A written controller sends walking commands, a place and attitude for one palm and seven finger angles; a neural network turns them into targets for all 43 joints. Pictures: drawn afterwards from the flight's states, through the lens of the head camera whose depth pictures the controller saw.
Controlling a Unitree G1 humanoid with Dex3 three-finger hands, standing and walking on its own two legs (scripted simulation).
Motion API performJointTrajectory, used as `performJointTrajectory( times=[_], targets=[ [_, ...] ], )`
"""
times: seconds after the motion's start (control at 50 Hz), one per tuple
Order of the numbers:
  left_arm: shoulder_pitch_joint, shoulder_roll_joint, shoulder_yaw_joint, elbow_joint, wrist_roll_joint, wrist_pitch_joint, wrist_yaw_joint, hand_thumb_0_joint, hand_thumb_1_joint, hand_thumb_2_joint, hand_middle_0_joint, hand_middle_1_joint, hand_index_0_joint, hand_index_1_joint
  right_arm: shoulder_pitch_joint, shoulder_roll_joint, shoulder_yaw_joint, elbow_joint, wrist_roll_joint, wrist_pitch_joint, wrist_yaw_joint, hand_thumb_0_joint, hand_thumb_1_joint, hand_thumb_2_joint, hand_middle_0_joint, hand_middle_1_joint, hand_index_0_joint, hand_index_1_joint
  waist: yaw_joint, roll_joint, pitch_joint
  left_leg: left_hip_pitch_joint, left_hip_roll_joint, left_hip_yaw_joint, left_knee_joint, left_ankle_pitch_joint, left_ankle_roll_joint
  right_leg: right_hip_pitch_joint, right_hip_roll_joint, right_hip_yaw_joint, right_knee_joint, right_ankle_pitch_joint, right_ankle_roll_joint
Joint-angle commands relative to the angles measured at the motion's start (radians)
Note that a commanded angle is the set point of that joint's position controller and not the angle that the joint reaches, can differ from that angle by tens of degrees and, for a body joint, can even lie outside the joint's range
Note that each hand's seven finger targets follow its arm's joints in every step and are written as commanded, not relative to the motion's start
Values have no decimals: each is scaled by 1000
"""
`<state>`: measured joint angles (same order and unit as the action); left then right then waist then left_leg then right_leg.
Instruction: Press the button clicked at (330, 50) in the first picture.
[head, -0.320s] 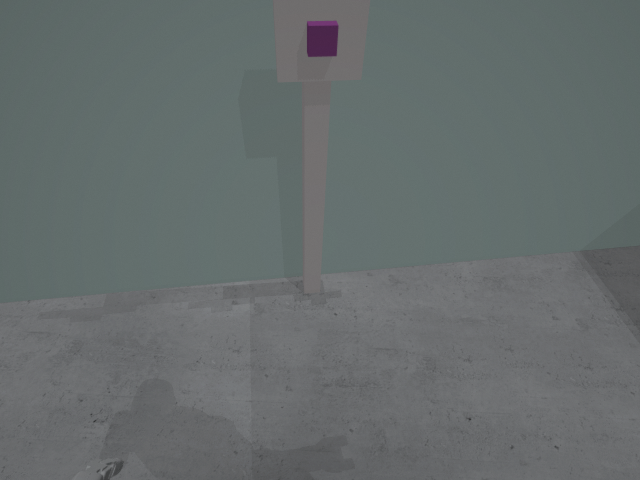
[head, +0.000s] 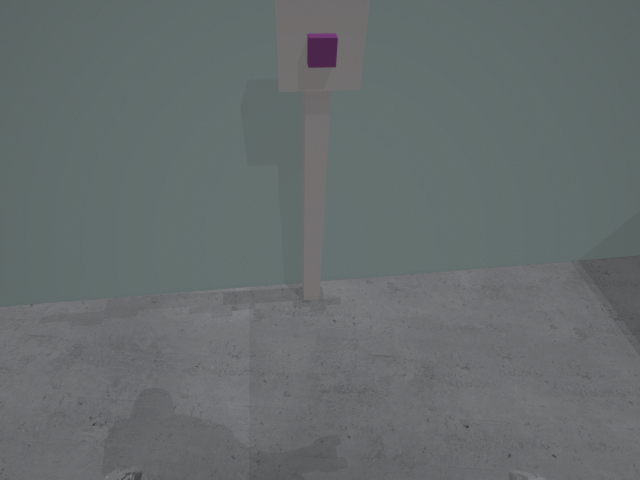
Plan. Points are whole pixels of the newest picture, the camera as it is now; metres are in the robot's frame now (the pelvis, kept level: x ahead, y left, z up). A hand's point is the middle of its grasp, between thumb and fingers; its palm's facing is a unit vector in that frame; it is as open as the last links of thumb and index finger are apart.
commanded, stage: stand and wait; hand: left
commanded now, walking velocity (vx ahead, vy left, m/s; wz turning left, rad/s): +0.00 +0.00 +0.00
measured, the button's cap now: (321, 50) +0.85 +0.06 +0.17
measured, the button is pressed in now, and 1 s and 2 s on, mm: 0 0 0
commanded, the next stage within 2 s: look at it before walking up in 0.52 s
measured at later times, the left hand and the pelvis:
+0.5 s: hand out of the picture +0.06 +0.24 -0.15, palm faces -0.04 -0.94 -0.34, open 7.4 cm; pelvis -0.02 -0.01 +0.00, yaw +0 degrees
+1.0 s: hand out of the picture +0.06 +0.23 -0.15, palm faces -0.04 -0.94 -0.34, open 7.4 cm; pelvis -0.02 -0.02 +0.01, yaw -1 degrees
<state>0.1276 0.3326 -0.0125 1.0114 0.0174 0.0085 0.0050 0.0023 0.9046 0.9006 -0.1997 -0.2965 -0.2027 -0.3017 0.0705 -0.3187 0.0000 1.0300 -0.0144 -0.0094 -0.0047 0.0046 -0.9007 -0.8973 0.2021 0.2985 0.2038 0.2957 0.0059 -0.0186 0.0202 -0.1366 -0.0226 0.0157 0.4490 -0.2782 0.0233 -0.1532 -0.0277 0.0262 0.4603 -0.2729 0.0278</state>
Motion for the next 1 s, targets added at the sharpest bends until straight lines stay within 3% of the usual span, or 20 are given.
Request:
performJointTrajectory(
  times=[0.0,0.4,0.98],
  targets=[
    [-36,207,51,-55,-5,-29,11,0,900,900,-200,-300,-200,-300,-45,-216,-45,-58,1,-27,-13,0,-900,-900,200,300,200,300,-4,34,-76,11,128,-95,-83,280,22,19,-89,60,-59,268,-55],
    [-25,213,46,9,-7,-35,7,0,900,900,-200,-300,-200,-300,-12,-221,-37,18,5,-23,-7,0,-900,-900,200,300,200,300,-3,15,-34,-8,133,-106,-131,142,11,-6,-93,93,-129,144,-59],
    [-29,212,48,12,-6,-40,8,0,900,900,-200,-300,-200,-300,-6,-219,-36,26,7,-26,-8,0,-900,-900,200,300,200,300,-6,15,-58,28,143,-99,-138,204,5,7,-92,95,-133,220,-59]
  ],
)
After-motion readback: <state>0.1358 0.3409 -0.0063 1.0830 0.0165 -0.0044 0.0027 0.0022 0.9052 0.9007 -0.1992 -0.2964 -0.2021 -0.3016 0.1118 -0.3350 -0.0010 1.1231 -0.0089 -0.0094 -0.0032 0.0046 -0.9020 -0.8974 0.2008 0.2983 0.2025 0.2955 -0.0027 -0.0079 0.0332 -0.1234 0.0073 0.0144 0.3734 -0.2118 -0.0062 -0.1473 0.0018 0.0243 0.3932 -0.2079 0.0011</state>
